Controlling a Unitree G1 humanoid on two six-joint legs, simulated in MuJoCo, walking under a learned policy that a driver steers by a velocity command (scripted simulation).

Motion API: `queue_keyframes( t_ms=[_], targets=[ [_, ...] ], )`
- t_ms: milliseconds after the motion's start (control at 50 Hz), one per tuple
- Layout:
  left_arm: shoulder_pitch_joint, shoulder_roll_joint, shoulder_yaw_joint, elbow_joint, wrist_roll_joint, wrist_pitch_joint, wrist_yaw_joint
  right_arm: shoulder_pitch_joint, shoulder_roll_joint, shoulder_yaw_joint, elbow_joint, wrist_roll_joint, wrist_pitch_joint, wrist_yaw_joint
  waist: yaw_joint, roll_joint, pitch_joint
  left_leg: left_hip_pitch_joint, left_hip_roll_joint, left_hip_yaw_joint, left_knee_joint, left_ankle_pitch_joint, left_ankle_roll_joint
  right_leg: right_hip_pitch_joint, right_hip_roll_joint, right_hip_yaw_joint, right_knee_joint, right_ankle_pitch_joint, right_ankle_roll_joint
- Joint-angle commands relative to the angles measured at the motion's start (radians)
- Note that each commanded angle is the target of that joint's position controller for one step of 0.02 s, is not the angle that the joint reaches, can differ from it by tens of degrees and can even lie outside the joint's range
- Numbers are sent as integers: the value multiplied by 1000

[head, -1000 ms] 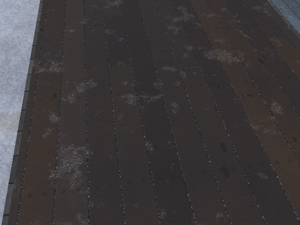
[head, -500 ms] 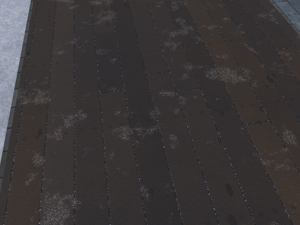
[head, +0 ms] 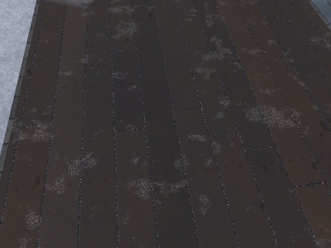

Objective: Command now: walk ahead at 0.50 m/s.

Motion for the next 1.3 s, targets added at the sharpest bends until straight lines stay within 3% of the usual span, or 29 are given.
queue_keyframes(
  t_ms=[20, 60, 80, 140, 180, 220, 280, 380, 400, 420, 440, 460, 480, 500, 520, 560, 600, 640, 680, 720, 740, 760, 800, 860, 1000, 1300],
  targets=[
    [-45, 101, 25, -89, 3, -19, -6, 191, -111, -30, 34, 15, 1, 2, -69, 28, -81, 406, 343, -481, -341, -27, 172, -468, -78, 76, 272, 119, -24],
    [-24, 64, 23, -81, 27, 5, -16, 186, -54, -10, 58, 18, -10, -6, -12, 47, -47, 277, 264, -336, -384, 66, 113, -374, -115, 70, 182, 162, -7],
    [-18, 54, 24, -78, 32, 16, -20, 222, -48, -5, 75, 17, -20, -7, -6, 59, -37, 253, 250, -301, -381, 181, 104, -348, -115, 63, 163, 166, 0],
    [-52, 46, 23, -88, 33, 39, -22, 267, -90, -7, 98, 20, -35, -13, 16, 51, -25, 241, 238, -202, -367, 527, 119, -370, -105, 23, 95, 192, 40],
    [-117, 45, 19, -109, 27, 44, -18, 295, -93, 0, 109, 17, -32, -14, 11, 65, -20, 246, 214, -137, -344, 697, 104, -384, -102, -1, 0, 247, 56],
    [-181, 36, 9, -126, 17, 44, -16, 303, -86, 8, 114, 18, -24, -15, -2, 91, -23, 245, 180, -89, -330, 740, 79, -351, -89, -26, -130, 306, 60],
    [-247, 33, -2, -135, 8, 44, -6, 349, -84, 16, 134, 17, -15, -21, -36, 112, -42, 300, 180, -76, -301, 772, 62, -301, -61, -51, -269, 375, 50],
    [-215, 57, 0, -106, 13, 28, 17, 348, -76, 21, 157, 11, 5, -38, -29, 111, -37, 379, 224, -125, -172, 740, 70, -207, -35, -36, -436, 303, 7],
    [-155, 56, 2, -81, 15, 19, 21, 331, -78, 21, 159, 17, 8, -41, 3, 84, -46, 373, 208, -124, -101, 705, 49, -125, -30, -34, -547, 377, -4],
    [-89, 90, 10, -59, 21, 3, 26, 350, -77, 21, 161, 20, 6, -41, 19, 25, -88, 330, 169, -113, -8, 567, 12, 9, -90, 26, -608, 666, -15],
    [-12, 155, 21, -48, 31, -9, 27, 404, -56, 27, 150, 27, 6, -46, 0, -64, -180, 226, 110, -77, 127, 185, -18, 187, -262, 165, -525, 1149, -62],
    [-13, 135, 15, -42, 12, 4, 26, 528, 16, 36, 194, 60, 30, -46, -16, -210, -284, 161, -4, -56, 283, -363, -40, 241, -420, 322, -534, 1322, -247],
    [-43, 86, -1, -54, -2, 12, 19, 460, -38, 23, 194, 40, 53, -51, -6, -140, -244, 118, -5, -111, 357, -536, -46, 167, -419, 359, -595, 1127, -269],
    [-100, 82, -5, -60, 0, 19, 21, 384, -40, 17, 178, 17, 64, -48, -16, -103, -151, 87, 0, -132, 391, -521, -54, 74, -378, 326, -646, 932, -248],
    [-146, 72, -12, -66, 8, 27, 27, 341, -24, 18, 174, 5, 73, -43, -37, -57, -108, 94, 18, -147, 372, -462, -63, -2, -338, 290, -693, 762, -211],
    [-205, 60, -20, -69, 11, 38, 40, 337, 5, 25, 183, 5, 89, -39, -80, -71, -67, 163, 40, -143, 255, -369, -84, -115, -266, 204, -749, 588, -139],
    [-191, 67, -21, -59, 15, 39, 38, 355, 13, 29, 207, 14, 100, -45, -77, -75, -92, 206, 25, -118, 160, -327, -93, -105, -236, 179, -752, 510, -111],
    [-185, 83, -18, -51, 7, 43, 34, 346, 11, 32, 217, 19, 110, -51, -71, -74, -100, 239, 27, -107, 78, -261, -93, -118, -228, 182, -770, 334, -97],
    [-205, 95, -13, -47, -3, 56, 31, 346, 17, 38, 229, 15, 112, -51, -82, -71, -70, 305, 28, -90, -53, -131, -84, -188, -202, 176, -791, 77, -60],
    [-180, 94, -6, -36, -8, 70, 27, 330, -12, 40, 220, 2, 105, -50, -67, -50, -6, 319, 75, -145, -167, -92, -69, -255, -180, 184, -820, -93, 9],
    [-161, 85, -3, -34, -12, 78, 25, 316, -33, 40, 215, 4, 98, -49, -43, -18, 35, 239, 94, -179, -191, -165, -59, -240, -149, 165, -825, -72, 31],
    [-159, 74, -3, -31, -11, 82, 22, 308, -24, 43, 221, 13, 91, -48, -35, 42, 65, 135, 97, -192, -220, -215, -56, -164, -126, 132, -791, 14, 35],
    [-126, 52, -8, -14, -1, 80, 20, 292, -8, 49, 221, 19, 73, -50, -13, 83, 36, 83, 113, -213, -277, -214, -60, -44, -118, 112, -715, 152, 27],
    [-106, 49, -11, 6, 3, 72, 16, 286, -16, 49, 213, 22, 59, -54, -3, 57, 10, 89, 122, -224, -298, -187, -54, 1, -115, 101, -684, 230, 24],
    [-95, 36, -23, 36, 1, 69, 19, 335, -7, 52, 220, 22, 59, -53, -19, 23, 20, 126, 118, -215, -291, -149, -43, -27, -117, 97, -683, 251, 34],
    [-54, 15, -33, 78, 1, 66, 27, 363, 13, 58, 227, 23, 56, -54, -23, 20, 24, 170, 115, -202, -278, -66, -36, -28, -123, 94, -662, 318, 38]
  ],
)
